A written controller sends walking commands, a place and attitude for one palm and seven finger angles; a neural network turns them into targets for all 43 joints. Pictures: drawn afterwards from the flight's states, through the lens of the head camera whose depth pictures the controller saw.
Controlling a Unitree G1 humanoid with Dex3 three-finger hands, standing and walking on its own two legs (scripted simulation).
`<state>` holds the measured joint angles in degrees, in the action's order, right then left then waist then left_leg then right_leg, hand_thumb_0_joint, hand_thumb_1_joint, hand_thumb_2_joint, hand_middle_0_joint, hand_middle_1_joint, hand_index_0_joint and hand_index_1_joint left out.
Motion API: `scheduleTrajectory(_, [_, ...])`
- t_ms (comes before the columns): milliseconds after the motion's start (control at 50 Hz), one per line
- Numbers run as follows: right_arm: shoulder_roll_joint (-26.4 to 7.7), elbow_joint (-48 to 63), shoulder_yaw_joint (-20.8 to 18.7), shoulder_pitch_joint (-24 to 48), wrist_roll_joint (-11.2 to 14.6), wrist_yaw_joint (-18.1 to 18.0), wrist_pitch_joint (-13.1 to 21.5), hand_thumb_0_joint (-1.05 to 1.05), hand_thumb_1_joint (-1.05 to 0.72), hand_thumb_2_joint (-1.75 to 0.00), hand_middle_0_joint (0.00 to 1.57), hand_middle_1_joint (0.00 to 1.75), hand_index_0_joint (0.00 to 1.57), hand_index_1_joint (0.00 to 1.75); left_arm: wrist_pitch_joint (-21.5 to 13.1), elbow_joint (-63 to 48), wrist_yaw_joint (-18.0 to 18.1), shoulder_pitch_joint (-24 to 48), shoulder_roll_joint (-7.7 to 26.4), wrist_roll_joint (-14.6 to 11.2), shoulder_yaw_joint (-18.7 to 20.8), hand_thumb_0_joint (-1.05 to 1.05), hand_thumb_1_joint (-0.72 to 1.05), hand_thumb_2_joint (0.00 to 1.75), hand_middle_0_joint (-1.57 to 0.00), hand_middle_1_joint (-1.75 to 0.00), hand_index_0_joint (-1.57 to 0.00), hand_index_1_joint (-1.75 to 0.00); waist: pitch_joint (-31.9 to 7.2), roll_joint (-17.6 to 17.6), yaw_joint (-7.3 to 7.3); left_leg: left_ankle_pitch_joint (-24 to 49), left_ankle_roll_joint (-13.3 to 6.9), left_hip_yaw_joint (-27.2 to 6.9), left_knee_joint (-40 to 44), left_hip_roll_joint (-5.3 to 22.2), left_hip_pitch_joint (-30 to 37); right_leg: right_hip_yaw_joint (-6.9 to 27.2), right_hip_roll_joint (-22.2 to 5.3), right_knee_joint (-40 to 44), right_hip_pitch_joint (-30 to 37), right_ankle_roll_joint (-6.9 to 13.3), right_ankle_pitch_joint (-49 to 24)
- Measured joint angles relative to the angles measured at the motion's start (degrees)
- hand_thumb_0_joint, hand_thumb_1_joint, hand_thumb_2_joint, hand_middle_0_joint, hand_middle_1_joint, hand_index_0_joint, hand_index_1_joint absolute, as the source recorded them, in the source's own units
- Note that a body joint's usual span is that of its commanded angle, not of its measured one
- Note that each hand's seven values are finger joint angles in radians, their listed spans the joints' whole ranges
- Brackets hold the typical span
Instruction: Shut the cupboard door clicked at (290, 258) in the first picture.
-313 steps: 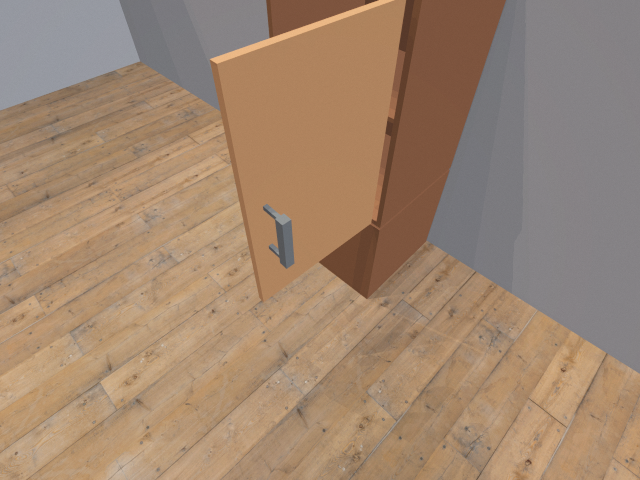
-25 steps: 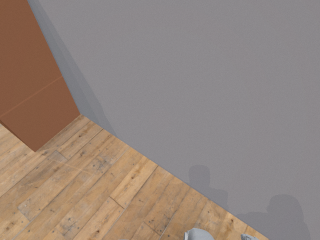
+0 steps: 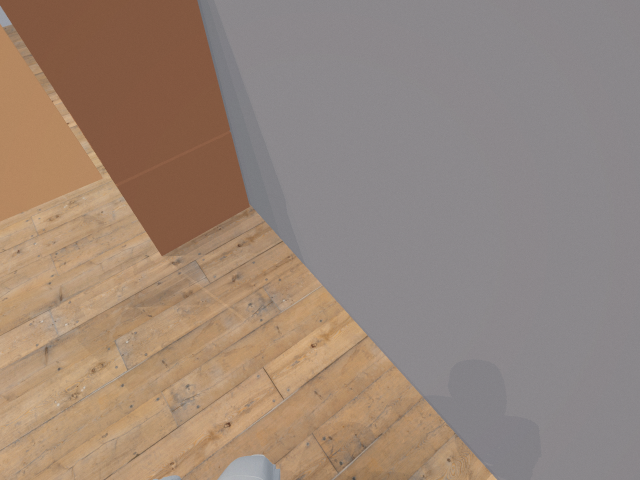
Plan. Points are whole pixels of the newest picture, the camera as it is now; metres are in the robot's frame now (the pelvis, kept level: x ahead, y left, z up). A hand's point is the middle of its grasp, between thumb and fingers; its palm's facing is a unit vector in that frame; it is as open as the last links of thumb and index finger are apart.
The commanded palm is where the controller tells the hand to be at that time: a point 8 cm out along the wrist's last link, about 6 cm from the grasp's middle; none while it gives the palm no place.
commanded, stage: turn to face it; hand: left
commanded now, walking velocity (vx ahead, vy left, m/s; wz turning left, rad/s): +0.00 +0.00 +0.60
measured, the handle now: out of the picture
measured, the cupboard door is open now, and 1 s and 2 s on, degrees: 87 87 87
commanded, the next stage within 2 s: take the last steps up to it in 0.92 s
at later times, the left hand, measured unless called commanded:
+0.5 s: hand out of the picture +0.08 +0.23 -0.16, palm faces +0.28 -0.92 -0.27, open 7.4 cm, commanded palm none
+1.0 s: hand out of the picture -0.06 +0.18 -0.19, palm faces +0.57 -0.79 -0.23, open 7.4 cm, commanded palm none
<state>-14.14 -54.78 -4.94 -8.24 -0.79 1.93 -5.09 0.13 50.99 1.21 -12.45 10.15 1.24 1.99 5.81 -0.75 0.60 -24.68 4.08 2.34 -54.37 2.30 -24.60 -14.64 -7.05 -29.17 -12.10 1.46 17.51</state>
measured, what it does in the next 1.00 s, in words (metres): steps on the spot, turning left: left foot, then right foot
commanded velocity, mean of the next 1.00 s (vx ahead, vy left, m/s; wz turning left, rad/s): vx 0.00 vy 0.00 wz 0.48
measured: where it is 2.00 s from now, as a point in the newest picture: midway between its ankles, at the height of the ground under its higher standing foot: (256, 468)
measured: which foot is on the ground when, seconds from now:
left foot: up 0.00-0.12, down 0.14-0.54, up 0.56-0.90, down 0.92-1.00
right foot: down 0.00-0.14, up 0.16-0.52, down 0.54-0.94, up 0.96-1.00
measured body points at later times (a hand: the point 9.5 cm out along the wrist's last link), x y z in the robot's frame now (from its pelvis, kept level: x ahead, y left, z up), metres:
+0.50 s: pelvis +0.02 -0.01 -0.01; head +0.07 +0.01 +0.44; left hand +0.06 +0.28 -0.14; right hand +0.15 -0.23 -0.16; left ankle -0.02 +0.13 -0.74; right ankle +0.05 -0.14 -0.72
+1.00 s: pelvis +0.03 -0.01 -0.02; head +0.07 +0.04 +0.43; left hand -0.09 +0.22 -0.18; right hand +0.27 -0.15 -0.14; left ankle -0.03 +0.08 -0.74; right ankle +0.06 -0.14 -0.71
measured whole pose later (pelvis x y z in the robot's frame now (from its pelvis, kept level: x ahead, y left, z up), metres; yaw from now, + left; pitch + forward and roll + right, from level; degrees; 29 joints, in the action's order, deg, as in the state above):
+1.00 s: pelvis +0.03 -0.01 -0.02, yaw +33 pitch +1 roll +1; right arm -11.9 -53.8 -2.8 -4.9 -1.2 0.8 -1.4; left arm 2.7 55.6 1.0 -14.4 14.1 0.5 3.3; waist 6.3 -4.1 -1.7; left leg -18.8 -1.6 4.1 -34.8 -0.1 -16.5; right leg -7.3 -7.7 -50.8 -18.9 -2.8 31.3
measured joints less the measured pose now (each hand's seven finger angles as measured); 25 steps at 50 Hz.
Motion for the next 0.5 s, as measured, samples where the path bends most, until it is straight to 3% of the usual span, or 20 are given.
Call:
scheduleTrajectory(80, [0.76, 0.54, 0.66, 1.55, 0.18, -0.05, 0.64, 0.01, -0.91, -0.90, 0.20, 0.30, 0.19, 0.30, -0.07, 0.62, -0.29, -0.69, 1.35, 0.24, 0.71, 0.01, 0.91, 0.90, -0.20, -0.30, -0.21, -0.30, 0.57, -1.35, -1.42, -0.41, -0.96, 2.35, 11.13, -0.23, 4.53, -2.91, -1.63, -3.38, -0.63, -0.79, 2.19])
scheduleTrajectory(120, [0.96, 1.36, 0.94, 2.12, 0.18, 0.04, 1.36, 0.01, -0.91, -0.90, 0.20, 0.30, 0.19, 0.30, 0.22, 1.12, -0.51, -1.53, 2.26, -0.01, 1.17, 0.01, 0.91, 0.90, -0.20, -0.30, -0.21, -0.30, 0.32, -1.81, -1.60, 4.31, -1.76, 3.34, 18.34, -0.68, 7.67, -4.21, -2.64, -6.67, -1.50, -1.60, 4.10])
scheduleTrajectory(140, [0.99, 1.82, 0.97, 2.28, 0.05, 0.08, 1.94, 0.01, -0.91, -0.90, 0.20, 0.30, 0.19, 0.30, 0.58, 1.39, -0.66, -1.99, 2.77, -0.25, 1.45, 0.01, 0.91, 0.90, -0.20, -0.30, -0.21, -0.30, -0.09, -2.00, -1.49, 6.32, -3.80, 3.22, 20.69, -1.03, 8.52, -4.29, -3.30, -9.55, -2.71, -2.18, 5.34])
scheduleTrajectory(160, [1.45, 2.10, 0.95, 2.61, -0.07, -0.02, 2.45, 0.01, -0.91, -0.90, 0.20, 0.30, 0.19, 0.30, 1.28, 1.95, -0.66, -1.78, 3.55, -0.44, 1.72, 0.01, 0.91, 0.90, -0.20, -0.30, -0.21, -0.30, 0.00, -2.92, -1.45, 6.04, -5.13, 3.00, 19.58, -1.77, 7.79, -1.97, -3.63, -14.04, -4.65, -3.35, 9.10])
scheduleTrajectory(200, [2.08, 2.57, 1.46, 2.72, -0.24, -0.37, 3.16, 0.01, -0.91, -0.90, 0.20, 0.30, 0.19, 0.30, 3.01, 2.76, -0.46, -0.95, 4.71, -0.38, 2.04, 0.01, 0.91, 0.90, -0.20, -0.30, -0.20, -0.30, 0.12, -3.57, -1.61, 5.18, -5.93, 2.18, 18.45, -2.23, 7.19, 4.17, -1.87, -23.91, -9.09, -4.55, 13.89])
scheduleTrajectory(280, [2.32, 2.51, 2.06, 1.50, -0.40, -1.59, 3.51, 0.00, -0.91, -0.89, 0.20, 0.30, 0.20, 0.30, 3.71, 2.93, -0.75, 1.32, 5.32, -0.34, 2.38, 0.01, 0.91, 0.90, -0.20, -0.30, -0.20, -0.30, -0.24, -2.34, -1.37, 7.52, -5.48, -0.61, 22.43, -2.40, 8.26, 10.61, 0.71, -33.96, -15.02, -5.88, 9.66])
scheduleTrajectory(380, [2.17, 1.52, 2.25, -0.12, -0.44, -1.76, 3.45, 0.00, -0.91, -0.89, 0.20, 0.30, 0.20, 0.30, 2.92, 1.07, -0.94, 3.62, 5.15, -0.58, 2.08, 0.01, 0.91, 0.90, -0.19, -0.30, -0.20, -0.30, -0.40, -0.76, -1.04, 9.80, -5.00, -3.54, 26.06, -2.54, 9.53, 13.77, 1.72, -29.83, -15.64, -6.67, 7.03])
scheduleTrajectory(500, [1.54, 0.91, 1.47, -1.70, -0.58, -1.50, 2.47, 0.01, -0.91, -0.89, 0.21, 0.30, 0.20, 0.30, 2.11, -0.84, -0.95, 6.25, 4.06, -1.01, 1.32, 0.01, 0.91, 0.90, -0.19, -0.30, -0.20, -0.30, -0.29, 1.33, 0.52, 9.14, -3.04, -7.71, 23.79, -2.94, 7.76, 13.46, 4.31, -13.10, -9.10, -6.34, 5.48])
